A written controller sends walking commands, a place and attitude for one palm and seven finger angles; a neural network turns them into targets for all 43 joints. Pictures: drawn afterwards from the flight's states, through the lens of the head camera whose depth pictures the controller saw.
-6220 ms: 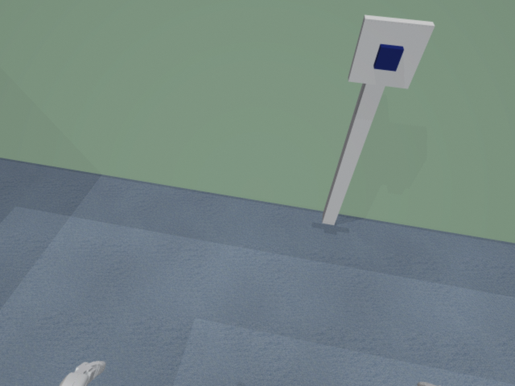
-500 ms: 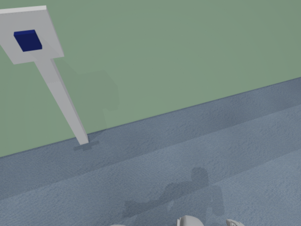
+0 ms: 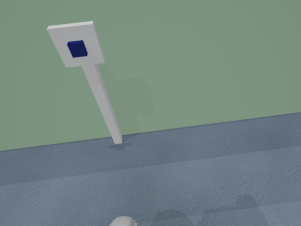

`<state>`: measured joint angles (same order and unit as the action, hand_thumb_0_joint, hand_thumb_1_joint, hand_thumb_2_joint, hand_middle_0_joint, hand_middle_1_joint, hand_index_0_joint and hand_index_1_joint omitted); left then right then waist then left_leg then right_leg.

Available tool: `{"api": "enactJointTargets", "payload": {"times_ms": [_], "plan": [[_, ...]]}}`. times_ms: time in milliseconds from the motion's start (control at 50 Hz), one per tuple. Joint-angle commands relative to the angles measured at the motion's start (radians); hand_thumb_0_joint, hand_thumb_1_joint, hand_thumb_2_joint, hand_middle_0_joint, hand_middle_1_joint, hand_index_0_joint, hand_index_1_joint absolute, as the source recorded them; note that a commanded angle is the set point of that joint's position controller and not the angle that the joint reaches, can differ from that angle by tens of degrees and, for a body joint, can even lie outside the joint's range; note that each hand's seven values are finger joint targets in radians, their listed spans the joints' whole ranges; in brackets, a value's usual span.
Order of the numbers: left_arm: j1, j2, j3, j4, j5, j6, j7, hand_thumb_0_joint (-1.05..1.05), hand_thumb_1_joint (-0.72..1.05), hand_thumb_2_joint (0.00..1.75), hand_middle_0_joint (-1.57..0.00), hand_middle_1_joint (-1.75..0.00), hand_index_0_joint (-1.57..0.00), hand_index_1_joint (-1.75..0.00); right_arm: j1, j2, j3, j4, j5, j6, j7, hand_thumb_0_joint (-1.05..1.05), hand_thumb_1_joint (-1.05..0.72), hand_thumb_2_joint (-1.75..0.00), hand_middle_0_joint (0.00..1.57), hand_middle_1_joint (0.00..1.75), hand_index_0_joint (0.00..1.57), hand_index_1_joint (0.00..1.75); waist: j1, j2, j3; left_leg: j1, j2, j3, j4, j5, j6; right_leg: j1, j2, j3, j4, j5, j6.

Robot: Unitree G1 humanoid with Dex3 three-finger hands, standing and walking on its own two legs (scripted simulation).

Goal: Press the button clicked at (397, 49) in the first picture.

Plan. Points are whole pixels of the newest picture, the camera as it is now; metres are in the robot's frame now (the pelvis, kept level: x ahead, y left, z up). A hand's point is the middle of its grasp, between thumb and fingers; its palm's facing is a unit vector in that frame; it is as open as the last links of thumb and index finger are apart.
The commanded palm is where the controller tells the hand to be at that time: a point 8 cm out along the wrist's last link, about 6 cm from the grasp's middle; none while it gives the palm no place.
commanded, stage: take the last steps up to it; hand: left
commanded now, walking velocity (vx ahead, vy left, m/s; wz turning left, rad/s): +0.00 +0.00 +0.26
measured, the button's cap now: (77, 48) +0.76 +0.34 +0.08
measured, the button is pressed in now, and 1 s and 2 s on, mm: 0 0 0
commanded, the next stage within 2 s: come to a stop and stand still in 1.06 s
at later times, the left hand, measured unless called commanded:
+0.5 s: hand out of the picture +0.04 +0.26 -0.17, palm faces +0.14 -0.97 -0.18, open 7.4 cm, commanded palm none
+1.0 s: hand (101, 195) +0.24 +0.19 -0.16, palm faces +0.14 -0.96 -0.24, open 7.2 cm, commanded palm none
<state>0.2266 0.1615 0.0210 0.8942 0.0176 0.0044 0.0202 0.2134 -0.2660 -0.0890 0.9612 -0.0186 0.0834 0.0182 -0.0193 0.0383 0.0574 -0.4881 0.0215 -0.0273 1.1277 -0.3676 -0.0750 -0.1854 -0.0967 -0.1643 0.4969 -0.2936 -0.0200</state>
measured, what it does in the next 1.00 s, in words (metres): walks ahead: left foot, then right foot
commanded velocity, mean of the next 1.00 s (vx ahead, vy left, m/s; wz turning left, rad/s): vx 0.25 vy -0.01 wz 0.05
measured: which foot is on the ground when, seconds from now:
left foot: up 0.00-0.20, down 0.22-0.76, up 0.78-1.00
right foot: down 0.00-0.22, up 0.24-0.72, down 0.74-1.00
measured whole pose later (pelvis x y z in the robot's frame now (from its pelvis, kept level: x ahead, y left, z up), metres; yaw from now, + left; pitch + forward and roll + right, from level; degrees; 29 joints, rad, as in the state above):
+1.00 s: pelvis +0.22 +0.00 +0.00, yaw +5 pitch -1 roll +1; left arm 0.26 0.16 0.04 1.06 0.01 -0.07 0.02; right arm 0.29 -0.18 -0.06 1.08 -0.02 -0.01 -0.01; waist -0.01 0.04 0.02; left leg -0.52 0.11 0.04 1.08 -0.27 -0.02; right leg -0.17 -0.01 -0.17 0.41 -0.22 -0.07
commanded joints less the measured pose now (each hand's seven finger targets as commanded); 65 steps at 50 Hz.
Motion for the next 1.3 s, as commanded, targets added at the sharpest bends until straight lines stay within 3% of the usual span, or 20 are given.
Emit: {"api": "enactJointTargets", "payload": {"times_ms": [0, 100, 160, 180, 200, 220, 300, 380, 520, 640, 700, 720, 740, 760, 840, 900, 1120, 1200, 1240, 1280], "plan": [[0.070, 0.219, 0.064, -0.029, 0.011, -0.017, 0.014, 0.00, 0.90, 0.90, -0.20, -0.30, -0.20, -0.30, -0.086, -0.037, 0.001, -0.085, 0.001, -0.024, 0.001, 0.00, -0.90, -0.90, 0.20, 0.30, 0.20, 0.30, 0.052, -0.214, -0.030, -0.039, 0.014, 0.042, -0.130, -0.047, -0.003, 0.097, -0.233, 0.157, -0.170, 0.410, -0.101], [0.117, 0.245, 0.073, 0.021, 0.017, -0.015, 0.011, 0.00, 0.90, 0.90, -0.20, -0.30, -0.20, -0.30, -0.105, -0.008, 0.027, -0.078, 0.011, -0.046, -0.006, 0.00, -0.90, -0.90, 0.20, 0.30, 0.20, 0.30, 0.076, -0.255, -0.097, 0.102, -0.011, 0.103, -0.402, -0.079, 0.022, 0.151, -0.245, 0.147, -0.097, 0.568, -0.106], [0.083, 0.237, 0.072, 0.045, 0.005, -0.015, 0.003, 0.00, 0.90, 0.90, -0.20, -0.30, -0.20, -0.30, 0.005, -0.025, 0.030, -0.040, 0.004, -0.071, -0.006, 0.00, -0.90, -0.90, 0.20, 0.30, 0.20, 0.30, 0.020, -0.200, -0.127, 0.340, -0.015, 0.134, -0.678, 0.090, 0.047, 0.031, -0.208, 0.102, -0.044, 0.219, -0.040], [0.076, 0.200, 0.065, 0.036, -0.004, -0.010, -0.003, 0.00, 0.90, 0.90, -0.20, -0.30, -0.20, -0.30, 0.068, -0.080, 0.018, -0.022, 0.000, -0.085, -0.008, 0.00, -0.90, -0.90, 0.20, 0.30, 0.20, 0.30, -0.014, -0.048, -0.147, 0.486, 0.060, 0.033, -0.773, 0.101, 0.078, -0.109, -0.151, 0.047, 0.084, 0.031, 0.004], [0.072, 0.124, 0.050, 0.011, -0.007, -0.008, -0.013, 0.00, 0.90, 0.90, -0.20, -0.30, -0.20, -0.30, 0.133, -0.186, -0.007, -0.011, -0.011, -0.091, -0.014, 0.00, -0.90, -0.90, 0.20, 0.30, 0.20, 0.30, -0.045, 0.266, -0.141, 0.600, 0.304, -0.305, -0.842, 0.105, 0.177, -0.365, -0.011, -0.040, 0.313, -0.245, 0.067], [-0.001, 0.119, 0.037, -0.015, 0.007, -0.008, -0.011, 0.00, 0.90, 0.90, -0.20, -0.30, -0.20, -0.30, 0.187, -0.209, -0.010, 0.008, -0.010, -0.083, -0.021, 0.00, -0.90, -0.90, 0.20, 0.30, 0.20, 0.30, -0.074, 0.253, -0.073, 0.562, 0.387, -0.392, -0.900, 0.096, 0.262, -0.462, 0.019, 0.035, 0.466, -0.352, 0.059], [-0.010, 0.128, 0.042, 0.058, 0.014, -0.013, -0.033, 0.00, 0.90, 0.90, -0.20, -0.30, -0.20, -0.30, 0.091, -0.070, 0.034, 0.005, -0.004, -0.108, -0.043, 0.00, -0.90, -0.90, 0.20, 0.30, 0.20, 0.30, -0.019, 0.141, 0.067, 0.387, 0.258, -0.212, -0.951, 0.075, 0.226, -0.451, -0.029, 0.131, 0.621, -0.086, 0.046], [0.055, 0.109, 0.035, 0.101, 0.010, -0.009, -0.038, 0.00, 0.90, 0.90, -0.20, -0.30, -0.20, -0.30, 0.126, -0.048, 0.039, 0.026, 0.006, -0.133, -0.045, 0.00, -0.90, -0.90, 0.20, 0.30, 0.20, 0.30, 0.013, 0.077, 0.056, 0.391, 0.212, -0.108, -0.966, 0.215, 0.224, -0.420, -0.015, 0.121, 0.603, 0.023, 0.065], [-0.068, 0.088, 0.035, 0.065, 0.007, -0.009, -0.040, 0.00, 0.90, 0.90, -0.20, -0.30, -0.20, -0.30, 0.234, -0.030, 0.032, 0.084, 0.002, -0.147, -0.053, 0.00, -0.90, -0.90, 0.20, 0.30, 0.20, 0.30, -0.013, 0.068, 0.096, 0.487, 0.249, -0.087, -0.966, 0.349, 0.257, -0.500, -0.033, 0.112, 0.439, 0.071, 0.079], [-0.149, 0.059, 0.031, 0.040, 0.000, -0.032, -0.047, 0.00, 0.90, 0.90, -0.20, -0.30, -0.20, -0.30, 0.272, -0.043, 0.027, 0.130, -0.013, -0.144, -0.053, 0.00, -0.90, -0.90, 0.20, 0.30, 0.20, 0.30, -0.031, 0.098, 0.082, 0.488, 0.257, -0.048, -0.870, 0.491, 0.237, -0.334, 0.014, 0.054, 0.162, 0.024, 0.034], [0.098, 0.105, 0.050, 0.122, 0.004, -0.053, -0.042, 0.00, 0.90, 0.90, -0.20, -0.30, -0.20, -0.30, 0.253, -0.045, 0.027, 0.141, -0.004, -0.144, -0.049, 0.00, -0.90, -0.90, 0.20, 0.30, 0.20, 0.30, 0.086, 0.004, -0.043, 0.378, 0.184, 0.036, -0.586, 0.603, 0.178, 0.059, 0.071, 0.025, -0.002, 0.130, 0.002], [0.247, 0.178, 0.068, 0.168, 0.012, -0.067, -0.032, 0.00, 0.90, 0.90, -0.20, -0.30, -0.20, -0.30, 0.249, -0.019, 0.030, 0.133, 0.008, -0.150, -0.039, 0.00, -0.90, -0.90, 0.20, 0.30, 0.20, 0.30, 0.148, -0.104, -0.146, 0.208, 0.120, 0.088, -0.348, 0.442, 0.135, 0.299, -0.071, 0.196, -0.037, 0.108, -0.049], [0.352, 0.281, 0.093, 0.191, 0.009, -0.072, -0.020, 0.00, 0.90, 0.90, -0.20, -0.30, -0.20, -0.30, 0.293, 0.043, 0.040, 0.106, 0.015, -0.155, -0.036, 0.00, -0.90, -0.90, 0.20, 0.30, 0.20, 0.30, 0.151, -0.358, -0.254, -0.022, -0.029, 0.131, -0.042, -0.153, 0.089, 0.475, -0.341, 0.596, -0.148, 0.203, -0.158], [0.338, 0.282, 0.090, 0.189, -0.011, -0.065, -0.012, 0.00, 0.90, 0.90, -0.20, -0.30, -0.20, -0.30, 0.235, 0.003, 0.035, 0.083, 0.017, -0.143, -0.038, 0.00, -0.90, -0.90, 0.20, 0.30, 0.20, 0.30, 0.148, -0.266, -0.222, -0.062, 0.002, 0.027, 0.115, -0.220, 0.107, 0.396, -0.380, 0.648, -0.223, 0.186, -0.195], [0.084, 0.117, 0.045, 0.137, -0.005, -0.073, -0.003, 0.00, 0.90, 0.90, -0.20, -0.30, -0.20, -0.30, 0.149, 0.069, 0.031, 0.097, -0.001, -0.121, -0.026, 0.00, -0.90, -0.90, 0.20, 0.30, 0.20, 0.30, 0.044, -0.045, 0.012, -0.047, 0.111, 0.008, 0.116, 0.041, 0.093, -0.014, -0.255, 0.357, -0.295, 0.104, -0.134], [0.084, 0.070, 0.026, 0.149, 0.001, -0.082, -0.001, 0.00, 0.90, 0.90, -0.20, -0.30, -0.20, -0.30, 0.210, 0.101, 0.033, 0.117, -0.009, -0.093, -0.019, 0.00, -0.90, -0.90, 0.20, 0.30, 0.20, 0.30, -0.006, -0.126, 0.028, 0.008, 0.107, 0.048, 0.010, 0.102, 0.064, -0.112, -0.181, 0.199, -0.322, 0.195, -0.101], [0.216, 0.104, 0.024, 0.214, 0.005, -0.088, 0.001, 0.00, 0.90, 0.90, -0.20, -0.30, -0.20, -0.30, -0.058, 0.087, 0.044, 0.029, -0.001, -0.108, 0.001, 0.00, -0.90, -0.90, 0.20, 0.30, 0.20, 0.30, 0.056, -0.155, 0.034, 0.007, 0.072, 0.121, -0.414, 0.137, 0.044, 0.075, -0.181, 0.167, -0.258, 0.478, -0.120], [0.192, 0.076, 0.016, 0.229, -0.001, -0.063, 0.020, 0.00, 0.90, 0.90, -0.20, -0.30, -0.20, -0.30, 0.038, 0.076, 0.056, 0.076, 0.002, -0.126, -0.024, 0.00, -0.90, -0.90, 0.20, 0.30, 0.20, 0.30, 0.006, -0.108, -0.039, 0.288, 0.041, 0.113, -0.687, 0.378, 0.051, 0.068, -0.105, 0.106, -0.042, 0.623, -0.050], [0.274, 0.017, -0.006, 0.234, -0.019, -0.051, 0.031, 0.00, 0.90, 0.90, -0.20, -0.30, -0.20, -0.30, 0.140, -0.028, 0.045, 0.104, 0.005, -0.137, -0.047, 0.00, -0.90, -0.90, 0.20, 0.30, 0.20, 0.30, 0.004, 0.099, -0.210, 0.611, 0.285, -0.069, -0.613, 1.139, 0.155, -0.092, -0.002, 0.066, 0.106, 0.177, 0.044], [0.303, 0.025, -0.003, 0.245, -0.015, -0.021, 0.037, 0.00, 0.90, 0.90, -0.20, -0.30, -0.20, -0.30, 0.099, -0.052, 0.043, 0.103, 0.017, -0.114, -0.064, 0.00, -0.90, -0.90, 0.20, 0.30, 0.20, 0.30, 0.019, 0.156, -0.163, 0.532, 0.392, -0.094, -0.699, 1.296, 0.262, -0.106, 0.024, 0.108, 0.279, -0.330, 0.065]]}}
